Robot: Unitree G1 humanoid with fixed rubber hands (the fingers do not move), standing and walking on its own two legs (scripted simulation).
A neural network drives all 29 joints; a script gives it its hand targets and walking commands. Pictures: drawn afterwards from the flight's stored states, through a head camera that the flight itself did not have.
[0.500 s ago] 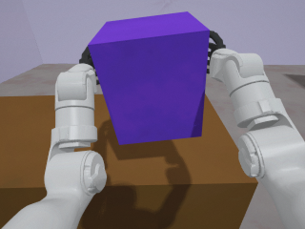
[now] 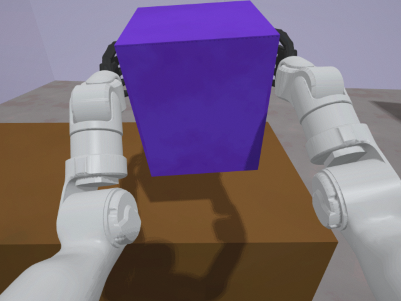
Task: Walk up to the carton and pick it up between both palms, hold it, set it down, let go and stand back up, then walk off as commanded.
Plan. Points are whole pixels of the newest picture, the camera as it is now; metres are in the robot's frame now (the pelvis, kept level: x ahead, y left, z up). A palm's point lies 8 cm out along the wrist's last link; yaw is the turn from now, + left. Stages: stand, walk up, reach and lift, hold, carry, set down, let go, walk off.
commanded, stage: set down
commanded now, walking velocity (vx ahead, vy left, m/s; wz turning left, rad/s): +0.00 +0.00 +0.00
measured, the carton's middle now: (199, 90) +0.40 +0.00 +0.34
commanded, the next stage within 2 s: none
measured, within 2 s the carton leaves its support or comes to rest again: neither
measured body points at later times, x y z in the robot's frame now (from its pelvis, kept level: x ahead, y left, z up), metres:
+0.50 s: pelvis +0.01 +0.00 +0.00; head -0.05 +0.02 +0.45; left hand +0.42 +0.14 +0.32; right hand +0.43 -0.16 +0.29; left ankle +0.01 +0.13 -0.75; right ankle +0.02 -0.12 -0.75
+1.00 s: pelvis +0.00 +0.01 +0.00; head -0.06 +0.03 +0.45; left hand +0.41 +0.15 +0.30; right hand +0.42 -0.16 +0.29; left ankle +0.01 +0.13 -0.75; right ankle +0.02 -0.12 -0.75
